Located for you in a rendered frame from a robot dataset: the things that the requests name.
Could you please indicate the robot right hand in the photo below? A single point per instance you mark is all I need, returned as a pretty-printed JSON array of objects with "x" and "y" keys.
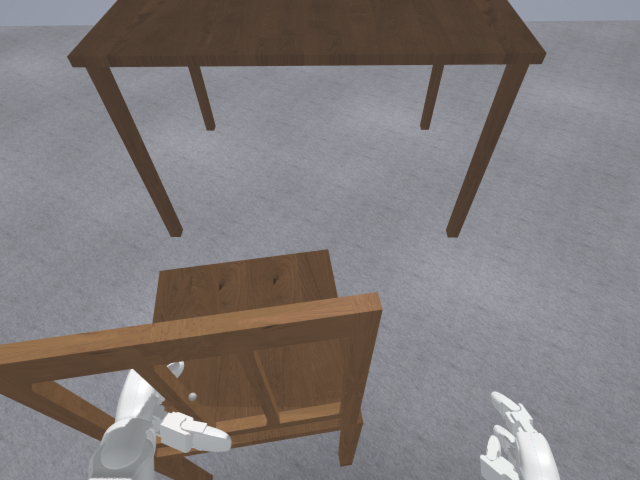
[{"x": 529, "y": 454}]

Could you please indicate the table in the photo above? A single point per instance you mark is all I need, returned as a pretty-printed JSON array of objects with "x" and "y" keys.
[{"x": 198, "y": 33}]

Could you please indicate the robot left hand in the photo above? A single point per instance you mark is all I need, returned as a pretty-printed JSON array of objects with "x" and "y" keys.
[{"x": 139, "y": 399}]

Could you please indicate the chair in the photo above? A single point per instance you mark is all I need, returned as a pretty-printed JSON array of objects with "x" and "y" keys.
[{"x": 269, "y": 348}]

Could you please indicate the robot left forearm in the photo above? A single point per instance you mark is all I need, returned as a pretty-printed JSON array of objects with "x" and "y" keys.
[{"x": 126, "y": 452}]

